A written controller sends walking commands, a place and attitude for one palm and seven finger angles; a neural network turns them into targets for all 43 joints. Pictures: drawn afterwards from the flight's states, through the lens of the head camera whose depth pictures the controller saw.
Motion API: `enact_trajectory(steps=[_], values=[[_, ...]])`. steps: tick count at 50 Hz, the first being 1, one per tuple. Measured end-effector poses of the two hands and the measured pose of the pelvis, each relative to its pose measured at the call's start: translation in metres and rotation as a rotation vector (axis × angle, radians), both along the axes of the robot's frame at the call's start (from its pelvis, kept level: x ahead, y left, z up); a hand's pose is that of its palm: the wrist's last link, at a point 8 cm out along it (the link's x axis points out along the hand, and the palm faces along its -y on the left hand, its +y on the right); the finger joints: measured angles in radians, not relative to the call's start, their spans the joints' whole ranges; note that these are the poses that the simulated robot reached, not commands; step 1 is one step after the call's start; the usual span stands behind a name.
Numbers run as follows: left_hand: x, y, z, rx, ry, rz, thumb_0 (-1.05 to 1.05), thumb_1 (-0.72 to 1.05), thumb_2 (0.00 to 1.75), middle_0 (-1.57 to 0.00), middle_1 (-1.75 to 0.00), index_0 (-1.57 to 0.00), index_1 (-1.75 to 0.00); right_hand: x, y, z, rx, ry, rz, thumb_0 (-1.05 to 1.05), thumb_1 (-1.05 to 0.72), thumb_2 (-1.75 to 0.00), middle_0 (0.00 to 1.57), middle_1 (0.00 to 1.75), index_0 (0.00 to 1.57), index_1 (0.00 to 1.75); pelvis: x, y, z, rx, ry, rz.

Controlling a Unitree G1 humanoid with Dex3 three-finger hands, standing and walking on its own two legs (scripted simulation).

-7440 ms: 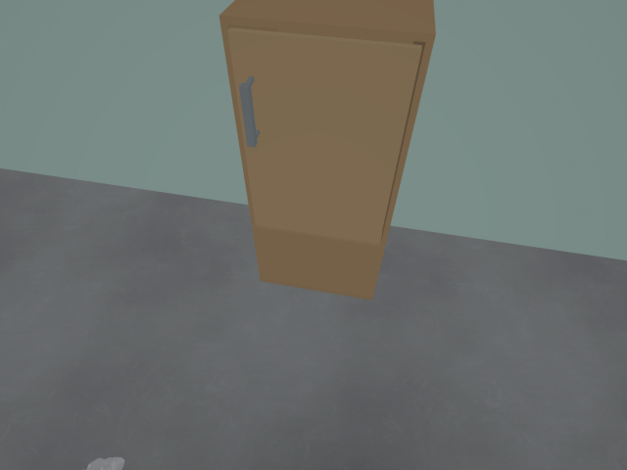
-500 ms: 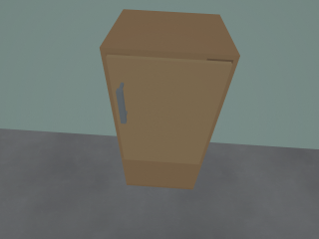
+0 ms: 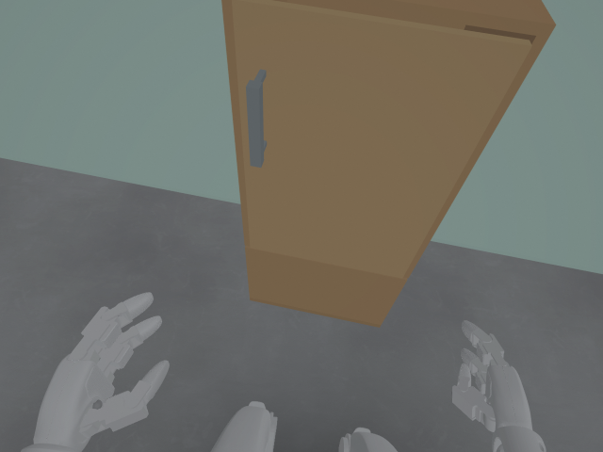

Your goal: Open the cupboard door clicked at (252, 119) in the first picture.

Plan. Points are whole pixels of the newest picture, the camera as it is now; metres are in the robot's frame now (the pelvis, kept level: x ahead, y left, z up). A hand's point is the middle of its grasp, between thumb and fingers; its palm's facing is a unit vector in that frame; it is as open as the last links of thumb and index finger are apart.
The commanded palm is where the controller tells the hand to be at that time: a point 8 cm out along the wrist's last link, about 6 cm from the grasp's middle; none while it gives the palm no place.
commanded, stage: raise the hand with hooked fingers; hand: left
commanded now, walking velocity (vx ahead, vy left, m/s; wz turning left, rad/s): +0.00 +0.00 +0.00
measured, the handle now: (259, 120) +0.59 +0.15 +0.10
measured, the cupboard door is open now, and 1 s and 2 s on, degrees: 0 0 0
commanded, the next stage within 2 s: move the hooked fingers beside the handle in 1.60 s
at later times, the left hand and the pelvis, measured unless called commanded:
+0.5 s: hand (132, 307) +0.25 +0.23 +0.07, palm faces -0.05 -1.00 -0.07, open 12.0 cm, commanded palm +0.24 +0.29 +0.08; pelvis +0.03 +0.00 +0.02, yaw -1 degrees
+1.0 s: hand (106, 254) +0.30 +0.27 +0.10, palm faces -0.05 -1.00 -0.05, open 13.9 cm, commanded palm +0.28 +0.32 +0.11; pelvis +0.03 +0.01 +0.04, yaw +0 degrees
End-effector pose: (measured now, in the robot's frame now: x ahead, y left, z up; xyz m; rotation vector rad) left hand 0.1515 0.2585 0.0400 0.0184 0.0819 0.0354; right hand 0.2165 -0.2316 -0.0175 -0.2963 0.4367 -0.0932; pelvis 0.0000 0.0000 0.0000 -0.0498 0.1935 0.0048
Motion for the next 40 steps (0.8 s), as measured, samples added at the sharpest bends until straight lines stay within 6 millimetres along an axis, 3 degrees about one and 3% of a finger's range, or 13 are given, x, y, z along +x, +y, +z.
enact_trajectory(steps=[4, 11, 18, 26, 40], values=[[0.016, 0.006, 0.018, 0.056, -0.075, -0.017, 0.01, 0.42, 0.69, -0.24, -0.61, -0.24, -0.61, 0.002, 0.011, -0.021, 0.017, 0.082, 0.031, 0.01, -0.9, -0.9, 0.2, 0.3, 0.2, 0.3, 0.006, -0.003, -0.001, -0.021, 0.024, 0.017], [0.06, 0.011, 0.02, 0.038, 0.024, -0.112, 0.01, 0.26, 0.62, -0.25, -0.71, -0.25, -0.71, -0.018, 0.013, -0.043, 0.083, 0.209, -0.038, 0.01, -0.9, -0.9, 0.21, 0.3, 0.21, 0.3, 0.018, -0.004, 0.007, -0.018, 0.051, 0.003], [0.076, 0.023, 0.037, 0.05, -0.005, -0.073, 0.0, 0.1, 0.55, -0.26, -0.82, -0.26, -0.82, -0.035, -0.006, -0.04, 0.068, 0.252, -0.112, 0.01, -0.9, -0.9, 0.21, 0.3, 0.2, 0.3, 0.03, -0.001, 0.016, -0.005, 0.06, -0.012], [0.085, 0.03, 0.037, 0.046, -0.011, -0.092, 0.0, -0.09, 0.47, -0.27, -0.94, -0.27, -0.94, -0.033, -0.022, -0.026, 0.007, 0.237, -0.122, 0.01, -0.9, -0.9, 0.2, 0.3, 0.2, 0.3, 0.033, 0.002, 0.019, -0.003, 0.052, -0.011], [0.108, 0.055, 0.056, 0.038, -0.041, -0.08, -0.01, -0.4, 0.34, -0.3, -1.14, -0.3, -1.14, -0.023, -0.005, -0.006, 0.016, 0.195, -0.069, 0.01, -0.9, -0.9, 0.2, 0.3, 0.2, 0.3, 0.031, 0.005, 0.032, -0.009, 0.017, -0.003]])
